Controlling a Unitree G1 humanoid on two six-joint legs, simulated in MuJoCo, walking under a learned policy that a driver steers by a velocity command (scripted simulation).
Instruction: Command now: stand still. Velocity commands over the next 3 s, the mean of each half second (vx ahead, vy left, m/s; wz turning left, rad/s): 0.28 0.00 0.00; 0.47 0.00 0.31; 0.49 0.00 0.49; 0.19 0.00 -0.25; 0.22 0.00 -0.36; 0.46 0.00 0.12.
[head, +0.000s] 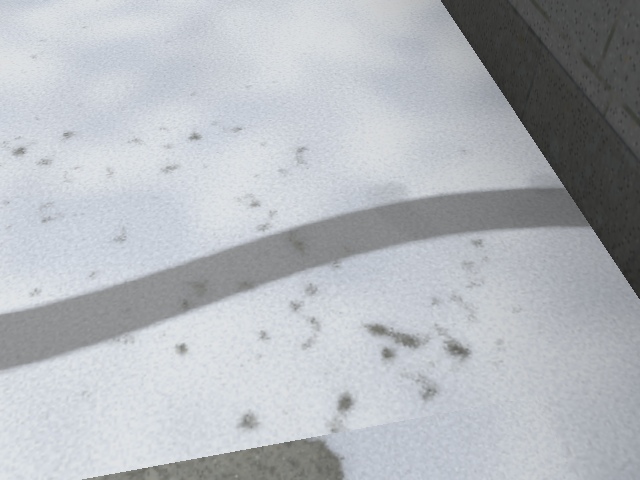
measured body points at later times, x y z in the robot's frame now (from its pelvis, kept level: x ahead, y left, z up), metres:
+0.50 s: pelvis +0.10 +0.00 -0.01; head +0.12 +0.00 +0.44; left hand +0.30 +0.16 -0.12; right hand -0.07 -0.18 -0.14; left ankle -0.05 +0.12 -0.74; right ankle +0.18 -0.13 -0.44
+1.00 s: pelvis +0.36 -0.05 +0.15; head +0.35 -0.06 +0.60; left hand +0.31 +0.18 +0.01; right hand +0.57 -0.24 +0.06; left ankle +0.49 +0.12 -0.46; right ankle +0.32 -0.15 -0.58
